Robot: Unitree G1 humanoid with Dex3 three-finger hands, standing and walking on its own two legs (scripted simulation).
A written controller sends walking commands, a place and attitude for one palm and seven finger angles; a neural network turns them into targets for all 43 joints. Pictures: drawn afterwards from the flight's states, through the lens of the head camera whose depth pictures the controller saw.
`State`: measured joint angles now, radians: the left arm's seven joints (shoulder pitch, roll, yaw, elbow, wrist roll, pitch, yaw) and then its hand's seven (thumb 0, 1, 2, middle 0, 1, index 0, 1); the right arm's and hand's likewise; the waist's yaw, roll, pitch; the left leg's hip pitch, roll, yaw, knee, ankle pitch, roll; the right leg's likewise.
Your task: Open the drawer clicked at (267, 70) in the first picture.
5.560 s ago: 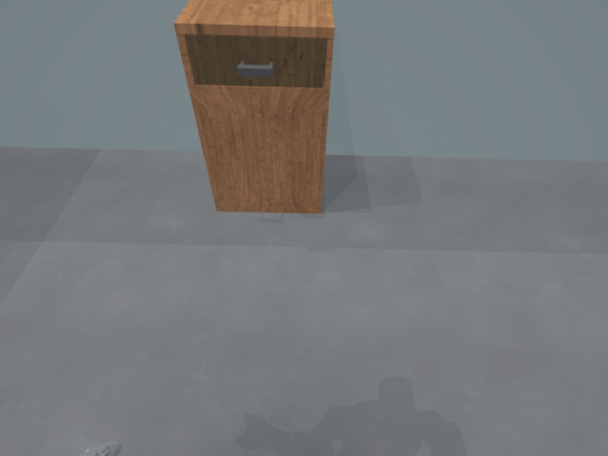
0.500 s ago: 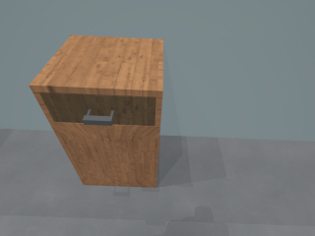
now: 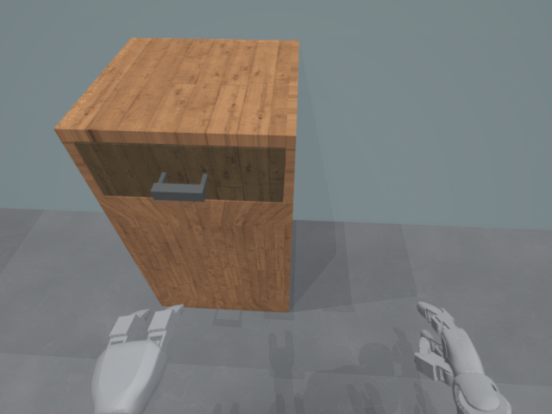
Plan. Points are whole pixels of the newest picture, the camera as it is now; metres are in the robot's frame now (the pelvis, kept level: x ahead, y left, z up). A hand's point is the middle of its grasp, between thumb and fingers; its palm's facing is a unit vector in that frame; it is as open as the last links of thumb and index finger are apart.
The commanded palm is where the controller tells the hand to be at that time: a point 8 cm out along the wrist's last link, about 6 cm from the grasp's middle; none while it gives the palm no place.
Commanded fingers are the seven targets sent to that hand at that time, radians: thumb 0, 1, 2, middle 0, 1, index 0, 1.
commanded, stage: raise the hand with hooked fingers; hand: left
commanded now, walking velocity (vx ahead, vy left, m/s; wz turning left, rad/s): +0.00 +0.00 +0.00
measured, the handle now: (181, 184) +0.55 +0.28 -0.04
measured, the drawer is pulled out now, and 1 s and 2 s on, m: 0.00 0.00 0.00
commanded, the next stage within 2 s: move the hooked fingers above the handle in 1.48 s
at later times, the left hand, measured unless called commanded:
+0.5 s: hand (137, 308) +0.25 +0.24 +0.02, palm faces -0.03 -0.10 -0.99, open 11.5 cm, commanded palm +0.23 +0.24 +0.08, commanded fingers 0.00 -0.20 0.43 -0.28 -1.00 -0.28 -1.00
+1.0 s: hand (124, 245) +0.30 +0.26 +0.09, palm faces +0.05 -0.08 -1.00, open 13.7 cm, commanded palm +0.29 +0.26 +0.15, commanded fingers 0.00 -0.50 0.30 -0.30 -1.20 -0.30 -1.20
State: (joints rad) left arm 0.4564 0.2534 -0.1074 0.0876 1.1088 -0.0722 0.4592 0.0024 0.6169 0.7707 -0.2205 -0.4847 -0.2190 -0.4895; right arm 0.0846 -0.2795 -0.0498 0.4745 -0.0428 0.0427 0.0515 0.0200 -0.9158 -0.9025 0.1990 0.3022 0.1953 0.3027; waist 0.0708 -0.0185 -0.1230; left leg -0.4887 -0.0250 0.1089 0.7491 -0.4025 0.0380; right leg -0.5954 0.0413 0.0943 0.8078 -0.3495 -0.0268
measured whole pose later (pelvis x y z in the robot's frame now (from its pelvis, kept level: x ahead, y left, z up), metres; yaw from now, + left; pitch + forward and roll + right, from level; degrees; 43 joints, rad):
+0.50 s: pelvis +0.04 -0.01 +0.01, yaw +3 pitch +10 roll +1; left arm 0.36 0.40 -0.01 -0.06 1.02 -0.07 0.33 0.00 0.02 0.52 -0.28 -0.86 -0.28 -0.86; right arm 0.18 -0.22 0.01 0.57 -0.06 0.10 0.03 0.02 -0.91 -0.90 0.21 0.30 0.20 0.30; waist 0.06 0.04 -0.08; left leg -0.44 -0.01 0.03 0.70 -0.43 0.01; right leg -0.52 0.05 0.03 0.73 -0.38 -0.05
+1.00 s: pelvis +0.03 +0.00 +0.03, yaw +4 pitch +4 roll +0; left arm 0.00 0.44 -0.07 0.06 0.97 0.04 0.13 0.00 -0.46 0.31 -0.32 -1.18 -0.31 -1.18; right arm 0.10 -0.22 0.01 0.57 0.00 0.12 0.00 0.01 -0.91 -0.90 0.20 0.30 0.20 0.30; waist 0.08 0.06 -0.05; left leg -0.25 -0.03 0.02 0.53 -0.34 0.03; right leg -0.32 0.03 0.02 0.56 -0.30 -0.03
